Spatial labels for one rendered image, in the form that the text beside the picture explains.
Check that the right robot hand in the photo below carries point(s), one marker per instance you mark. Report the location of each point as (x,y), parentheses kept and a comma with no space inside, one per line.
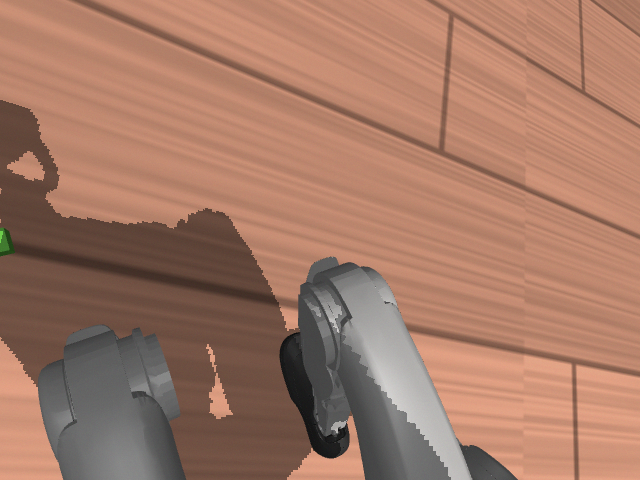
(482,466)

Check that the right robot foot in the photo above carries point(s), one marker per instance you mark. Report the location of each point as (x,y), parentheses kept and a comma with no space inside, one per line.
(300,391)

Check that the small box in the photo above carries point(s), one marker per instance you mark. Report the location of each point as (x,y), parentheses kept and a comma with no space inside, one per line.
(6,245)

